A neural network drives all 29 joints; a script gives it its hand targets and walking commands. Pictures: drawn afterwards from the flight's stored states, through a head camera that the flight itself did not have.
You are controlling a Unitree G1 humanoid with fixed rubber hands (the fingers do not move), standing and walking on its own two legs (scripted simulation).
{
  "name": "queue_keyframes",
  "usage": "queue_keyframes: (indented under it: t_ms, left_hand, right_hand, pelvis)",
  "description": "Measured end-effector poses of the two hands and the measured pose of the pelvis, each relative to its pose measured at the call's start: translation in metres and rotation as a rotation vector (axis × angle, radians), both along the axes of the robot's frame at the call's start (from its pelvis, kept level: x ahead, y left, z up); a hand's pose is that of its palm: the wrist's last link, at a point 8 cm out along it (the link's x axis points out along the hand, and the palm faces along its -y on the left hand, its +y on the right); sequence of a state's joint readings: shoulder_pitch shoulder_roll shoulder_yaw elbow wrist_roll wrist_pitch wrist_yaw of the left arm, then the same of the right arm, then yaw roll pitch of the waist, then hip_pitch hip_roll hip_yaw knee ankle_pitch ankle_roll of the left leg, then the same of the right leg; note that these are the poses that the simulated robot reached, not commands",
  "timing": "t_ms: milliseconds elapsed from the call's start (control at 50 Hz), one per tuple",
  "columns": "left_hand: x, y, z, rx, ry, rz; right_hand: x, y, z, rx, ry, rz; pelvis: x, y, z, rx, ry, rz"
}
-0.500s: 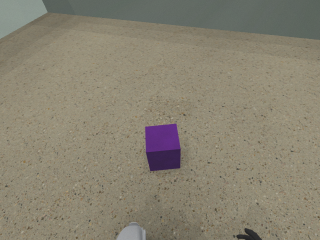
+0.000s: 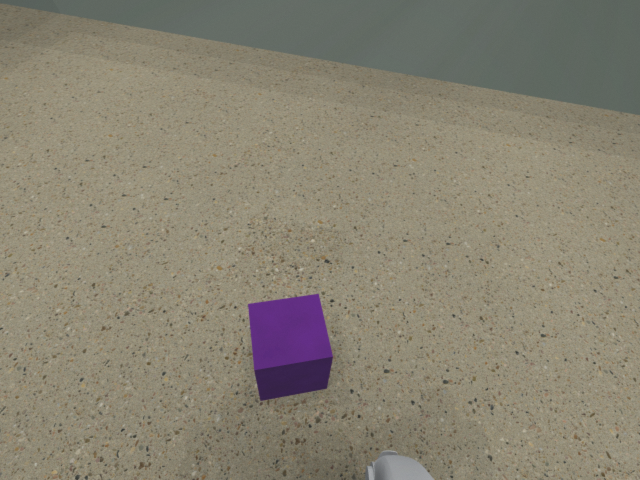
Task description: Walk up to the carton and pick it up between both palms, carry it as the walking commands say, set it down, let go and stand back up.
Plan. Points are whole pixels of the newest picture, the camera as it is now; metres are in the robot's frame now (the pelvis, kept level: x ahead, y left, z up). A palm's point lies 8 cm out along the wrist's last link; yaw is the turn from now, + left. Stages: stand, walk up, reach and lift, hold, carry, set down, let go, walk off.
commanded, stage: walk up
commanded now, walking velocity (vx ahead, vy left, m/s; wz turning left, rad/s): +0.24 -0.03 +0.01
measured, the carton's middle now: (289, 348) +0.58 +0.03 -0.66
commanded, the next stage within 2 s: none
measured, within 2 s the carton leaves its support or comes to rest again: neither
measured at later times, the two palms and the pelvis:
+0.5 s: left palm out of the picture +0.04 +0.24 -0.12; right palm out of the picture +0.11 -0.27 -0.15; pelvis +0.05 -0.02 +0.00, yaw +1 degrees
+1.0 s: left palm out of the picture +0.05 +0.26 -0.15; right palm out of the picture +0.06 -0.19 -0.15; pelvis +0.05 +0.03 -0.01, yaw +1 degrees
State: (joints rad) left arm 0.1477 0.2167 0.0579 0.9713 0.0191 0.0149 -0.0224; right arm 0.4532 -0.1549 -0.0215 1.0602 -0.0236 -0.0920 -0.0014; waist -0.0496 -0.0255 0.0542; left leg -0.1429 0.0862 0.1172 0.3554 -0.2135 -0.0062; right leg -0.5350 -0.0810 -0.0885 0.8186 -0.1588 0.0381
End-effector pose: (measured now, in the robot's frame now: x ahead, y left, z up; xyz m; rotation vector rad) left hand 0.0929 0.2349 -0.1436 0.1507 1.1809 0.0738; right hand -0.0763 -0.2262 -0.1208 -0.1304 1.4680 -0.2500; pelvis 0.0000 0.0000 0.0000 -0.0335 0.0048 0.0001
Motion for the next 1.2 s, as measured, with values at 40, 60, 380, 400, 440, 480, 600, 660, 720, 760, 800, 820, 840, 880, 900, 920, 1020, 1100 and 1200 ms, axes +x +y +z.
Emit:
queue_keyframes:
  t_ms: [40, 60, 380, 400, 440, 480, 600, 660, 720, 760, 800, 820, 840, 880, 900, 920, 1020, 1100, 1200]
  left_hand:
    - [0.020, -0.015, 0.002, -0.003, -0.021, -0.015]
    - [0.030, -0.022, 0.003, -0.001, -0.034, -0.021]
    - [-0.021, -0.017, 0.030, 0.186, 0.090, 0.110]
    - [-0.027, -0.012, 0.030, 0.191, 0.100, 0.114]
    - [-0.038, -0.004, 0.030, 0.194, 0.114, 0.123]
    - [-0.046, 0.004, 0.026, 0.184, 0.121, 0.133]
    - [-0.062, 0.027, -0.005, 0.100, 0.154, 0.157]
    - [-0.062, 0.030, -0.013, 0.055, 0.181, 0.147]
    - [-0.054, 0.029, -0.014, 0.017, 0.183, 0.139]
    - [-0.052, 0.028, -0.015, 0.009, 0.189, 0.132]
    - [-0.052, 0.029, -0.016, 0.009, 0.197, 0.128]
    - [-0.052, 0.029, -0.016, 0.012, 0.200, 0.126]
    - [-0.051, 0.029, -0.016, 0.017, 0.201, 0.124]
    - [-0.049, 0.029, -0.016, 0.030, 0.197, 0.120]
    - [-0.048, 0.029, -0.017, 0.040, 0.192, 0.117]
    - [-0.047, 0.028, -0.015, 0.046, 0.189, 0.113]
    - [-0.046, 0.024, -0.007, 0.048, 0.180, 0.113]
    - [-0.027, 0.024, 0.000, 0.048, 0.145, 0.093]
    - [0.029, 0.013, 0.011, 0.056, -0.001, 0.089]
  right_hand:
    - [0.008, -0.002, -0.007, 0.022, 0.007, -0.014]
    - [0.013, -0.005, -0.012, 0.033, 0.009, -0.020]
    - [0.159, -0.056, -0.041, 0.055, -0.105, 0.101]
    - [0.165, -0.056, -0.040, 0.049, -0.117, 0.108]
    - [0.174, -0.053, -0.037, 0.042, -0.137, 0.120]
    - [0.180, -0.045, -0.034, 0.037, -0.151, 0.133]
    - [0.178, -0.010, -0.029, -0.004, -0.194, 0.157]
    - [0.157, 0.011, -0.020, -0.011, -0.178, 0.137]
    - [0.143, 0.027, -0.013, -0.001, -0.156, 0.131]
    - [0.142, 0.035, -0.011, 0.004, -0.159, 0.130]
    - [0.143, 0.040, -0.012, 0.007, -0.165, 0.130]
    - [0.144, 0.042, -0.013, 0.008, -0.166, 0.130]
    - [0.145, 0.043, -0.015, 0.010, -0.167, 0.128]
    - [0.145, 0.043, -0.022, 0.016, -0.164, 0.121]
    - [0.145, 0.042, -0.026, 0.021, -0.162, 0.115]
    - [0.145, 0.041, -0.028, 0.027, -0.161, 0.110]
    - [0.136, 0.040, -0.031, 0.050, -0.146, 0.090]
    - [0.108, 0.015, -0.025, 0.012, -0.076, 0.047]
    - [0.078, -0.031, -0.012, -0.042, 0.032, 0.025]
  pelvis:
    - [0.012, -0.007, -0.002, 0.012, -0.001, -0.002]
    - [0.018, -0.012, -0.004, 0.020, -0.002, -0.003]
    - [0.052, -0.033, -0.003, 0.094, -0.014, 0.016]
    - [0.051, -0.031, -0.002, 0.094, -0.013, 0.017]
    - [0.049, -0.026, -0.002, 0.091, -0.010, 0.019]
    - [0.047, -0.020, -0.003, 0.085, -0.008, 0.021]
    - [0.046, 0.010, -0.014, 0.032, -0.010, 0.023]
    - [0.047, 0.020, -0.011, 0.030, -0.020, 0.019]
    - [0.049, 0.027, -0.004, 0.020, -0.022, 0.018]
    - [0.048, 0.030, -0.003, 0.017, -0.020, 0.016]
    - [0.047, 0.032, -0.003, 0.018, -0.018, 0.014]
    - [0.047, 0.033, -0.004, 0.021, -0.017, 0.013]
    - [0.046, 0.033, -0.005, 0.024, -0.016, 0.012]
    - [0.046, 0.033, -0.008, 0.034, -0.016, 0.009]
    - [0.046, 0.032, -0.011, 0.045, -0.016, 0.007]
    - [0.045, 0.033, -0.011, 0.041, -0.020, 0.007]
    - [0.046, 0.031, -0.007, 0.031, -0.033, 0.018]
    - [0.051, 0.020, -0.004, 0.013, -0.007, 0.041]
    - [0.064, -0.006, -0.001, 0.007, 0.016, 0.059]
